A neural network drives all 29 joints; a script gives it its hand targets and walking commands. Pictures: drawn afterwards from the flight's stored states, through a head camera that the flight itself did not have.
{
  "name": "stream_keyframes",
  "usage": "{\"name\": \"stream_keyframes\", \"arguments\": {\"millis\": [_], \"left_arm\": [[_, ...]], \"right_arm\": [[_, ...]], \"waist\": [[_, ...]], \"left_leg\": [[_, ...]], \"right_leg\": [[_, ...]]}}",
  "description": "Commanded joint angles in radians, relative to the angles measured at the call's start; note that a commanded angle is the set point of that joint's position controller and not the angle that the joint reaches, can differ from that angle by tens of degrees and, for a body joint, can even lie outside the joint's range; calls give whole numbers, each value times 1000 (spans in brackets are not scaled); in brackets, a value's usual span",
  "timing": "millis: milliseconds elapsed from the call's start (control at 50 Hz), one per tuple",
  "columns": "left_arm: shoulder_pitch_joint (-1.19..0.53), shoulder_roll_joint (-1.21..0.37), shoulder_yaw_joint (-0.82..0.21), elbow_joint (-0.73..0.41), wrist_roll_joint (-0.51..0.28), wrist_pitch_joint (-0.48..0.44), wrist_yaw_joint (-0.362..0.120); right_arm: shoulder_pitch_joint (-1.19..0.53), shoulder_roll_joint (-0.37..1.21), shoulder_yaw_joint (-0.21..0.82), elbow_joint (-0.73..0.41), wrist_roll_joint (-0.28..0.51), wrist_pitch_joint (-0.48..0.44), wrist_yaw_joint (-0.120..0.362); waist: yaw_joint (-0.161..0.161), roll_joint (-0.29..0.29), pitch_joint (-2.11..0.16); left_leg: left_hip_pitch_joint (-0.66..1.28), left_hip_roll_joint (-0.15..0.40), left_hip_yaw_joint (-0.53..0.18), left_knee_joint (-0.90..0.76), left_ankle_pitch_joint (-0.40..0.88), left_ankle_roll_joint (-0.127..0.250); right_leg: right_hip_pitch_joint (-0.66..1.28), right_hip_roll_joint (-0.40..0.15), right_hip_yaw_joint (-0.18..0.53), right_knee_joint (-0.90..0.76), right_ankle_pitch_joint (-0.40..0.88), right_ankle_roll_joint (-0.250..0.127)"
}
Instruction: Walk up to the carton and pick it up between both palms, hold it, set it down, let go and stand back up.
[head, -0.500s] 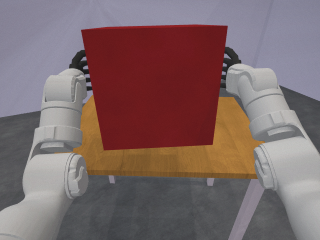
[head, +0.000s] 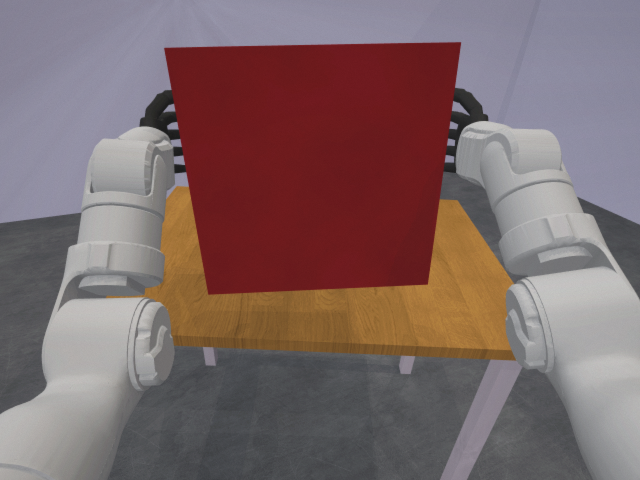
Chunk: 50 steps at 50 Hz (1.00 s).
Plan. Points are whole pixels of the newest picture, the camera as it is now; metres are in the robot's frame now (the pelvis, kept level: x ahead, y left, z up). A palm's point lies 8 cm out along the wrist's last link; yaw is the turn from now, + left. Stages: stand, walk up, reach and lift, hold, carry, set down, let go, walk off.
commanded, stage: hold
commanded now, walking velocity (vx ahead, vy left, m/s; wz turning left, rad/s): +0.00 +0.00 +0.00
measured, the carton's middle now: (312, 154) +0.45 +0.00 +0.29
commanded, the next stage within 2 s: none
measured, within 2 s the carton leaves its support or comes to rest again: neither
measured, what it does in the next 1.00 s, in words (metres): stands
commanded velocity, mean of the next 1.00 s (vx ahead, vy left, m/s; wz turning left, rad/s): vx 0.00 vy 0.00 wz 0.00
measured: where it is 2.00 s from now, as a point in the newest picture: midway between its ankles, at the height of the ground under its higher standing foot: outside the picture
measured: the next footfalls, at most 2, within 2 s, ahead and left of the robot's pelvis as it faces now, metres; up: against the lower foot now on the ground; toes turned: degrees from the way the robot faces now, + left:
none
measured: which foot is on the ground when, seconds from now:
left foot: down 0.00-1.00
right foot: down 0.00-1.00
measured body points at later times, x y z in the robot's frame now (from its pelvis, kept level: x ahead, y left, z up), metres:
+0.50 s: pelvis -0.01 +0.00 +0.00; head -0.11 -0.01 +0.44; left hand +0.38 +0.19 +0.34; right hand +0.38 -0.18 +0.33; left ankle +0.02 +0.11 -0.75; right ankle +0.00 -0.11 -0.75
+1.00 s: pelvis +0.01 +0.00 +0.00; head -0.10 +0.01 +0.44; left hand +0.39 +0.17 +0.31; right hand +0.38 -0.19 +0.33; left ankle +0.02 +0.11 -0.75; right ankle +0.00 -0.11 -0.75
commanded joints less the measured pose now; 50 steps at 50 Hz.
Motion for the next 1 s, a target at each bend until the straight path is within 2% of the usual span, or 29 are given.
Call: {"name": "stream_keyframes", "arguments": {"millis": [0,40,100,180,200,240,260,320,340,360,400,460,480,500,560,620,640,720,760,800,820,840,860,880,900,920,940,960,980], "left_arm": [[-890,-621,-215,-250,-223,-94,-183],[-899,-598,-178,-198,-199,-87,-182],[-929,-589,-182,-234,-201,-92,-182],[-948,-597,-201,-213,-226,-109,-181],[-965,-585,-194,-166,-225,-110,-180],[-983,-556,-154,-110,-214,-131,-182],[-995,-572,-161,-75,-218,-133,-184],[-962,-549,-99,-2,-193,-143,-199],[-968,-561,-129,-19,-211,-145,-199],[-983,-549,-118,5,-211,-150,-202],[-994,-590,-137,-2,-219,-149,-201],[-963,-601,-139,-21,-233,-156,-207],[-960,-602,-143,-29,-230,-156,-215],[-964,-614,-164,-61,-245,-152,-223],[-930,-600,-166,-92,-230,-143,-230],[-956,-589,-195,-186,-237,-135,-227],[-909,-580,-173,-140,-222,-123,-228],[-946,-615,-274,-315,-252,-109,-211],[-971,-628,-290,-368,-265,-108,-196],[-970,-654,-301,-392,-282,-107,-180],[-882,-642,-269,-318,-246,-91,-177],[-917,-648,-288,-371,-263,-94,-175],[-892,-639,-272,-337,-249,-85,-176],[-889,-647,-282,-367,-245,-74,-171],[-869,-615,-251,-346,-221,-68,-172],[-867,-614,-254,-383,-236,-71,-173],[-863,-610,-271,-408,-245,-71,-172],[-840,-595,-222,-322,-226,-59,-174],[-844,-604,-243,-365,-243,-68,-180]], "right_arm": [[-891,609,112,-403,250,-66,208],[-939,601,114,-365,252,-67,215],[-887,623,109,-324,242,-63,222],[-928,667,107,-366,220,-74,219],[-962,666,101,-372,219,-80,215],[-950,707,87,-308,204,-80,215],[-974,702,76,-310,196,-84,214],[-973,710,78,-283,182,-75,208],[-1014,701,87,-349,192,-88,204],[-1006,700,69,-320,185,-85,195],[-1032,674,55,-325,188,-89,190],[-995,671,48,-344,181,-86,176],[-938,648,25,-280,172,-76,173],[-948,638,38,-330,190,-86,170],[-899,604,39,-305,185,-69,167],[-858,588,41,-294,203,-59,170],[-840,573,45,-270,206,-50,173],[-832,579,72,-368,242,-60,182],[-854,589,92,-406,264,-57,189],[-867,603,103,-445,264,-66,200],[-820,579,100,-401,252,-55,201],[-856,598,118,-447,266,-63,206],[-826,593,106,-410,258,-56,205],[-849,594,127,-443,267,-61,206],[-803,586,106,-381,256,-47,205],[-853,621,161,-467,279,-55,204],[-820,643,180,-482,291,-47,198],[-856,616,160,-466,280,-36,192],[-886,659,193,-555,295,-54,183]], "waist": [[33,83,-348],[55,51,-300],[56,40,-280],[56,-27,-310],[59,-19,-308],[76,-89,-257],[59,-67,-246],[87,-116,-240],[76,-112,-291],[66,-109,-270],[48,-32,-304],[28,-37,-317],[11,7,-274],[7,35,-315],[-13,49,-300],[-17,107,-311],[-10,106,-252],[-37,184,-340],[-19,197,-366],[-15,170,-373],[-6,161,-291],[10,160,-364],[-10,161,-321],[11,142,-350],[5,116,-284],[35,81,-359],[32,68,-359],[33,27,-294],[43,-18,-372]], "left_leg": [[118,-2,-15,-45,287,-45],[96,-4,-6,-55,224,-30],[87,0,-7,-73,169,-23],[84,-4,-13,-56,145,0],[76,-3,-10,-50,114,-2],[37,-11,-2,-52,38,16],[31,-16,6,-48,48,11],[21,-15,1,-54,13,28],[37,-20,-4,-40,52,30],[42,-23,8,-37,45,26],[44,-15,4,-52,64,10],[64,-15,1,-56,109,4],[58,-12,-6,-58,121,-9],[68,-11,-3,-58,161,-20],[96,-17,-3,-54,193,-29],[97,-7,-12,-71,209,-46],[83,-5,-14,-73,199,-47],[135,-7,-14,-43,311,-77],[144,-4,-22,-38,323,-85],[141,-4,-24,-38,313,-82],[136,6,-29,-47,298,-71],[139,-4,-25,-35,327,-71],[146,-7,-17,-41,293,-66],[163,-7,-22,-33,327,-64],[152,-5,-15,-36,311,-62],[152,-10,-15,-22,343,-52],[157,-10,-16,-23,348,-46],[138,-16,-14,-27,302,-33],[143,-20,-12,-17,308,-20]], "right_leg": [[113,12,37,-3,233,9],[98,9,41,-11,172,18],[61,7,43,-19,115,17],[33,-6,58,-22,101,21],[23,-11,64,-27,67,20],[-9,-18,74,-48,-16,31],[-30,-27,80,-55,-20,30],[-14,-33,86,-63,-69,34],[1,-43,102,-63,-36,30],[-18,-47,106,-73,-34,29],[10,-22,77,-44,20,28],[50,-17,70,-36,116,25],[41,-22,73,-33,124,17],[62,-13,65,-26,160,15],[77,-18,69,-27,199,19],[118,-2,47,-19,198,12],[108,-7,49,-25,189,6],[122,4,45,-8,268,-2],[117,10,40,-3,263,-1],[96,12,34,1,246,-2],[77,7,38,-11,224,-3],[111,12,37,-4,254,3],[88,4,39,-10,241,3],[111,13,34,-7,265,9],[89,11,33,-15,264,10],[133,18,34,0,312,20],[134,13,42,5,339,25],[112,2,47,-3,322,32],[129,4,46,10,349,41]]}}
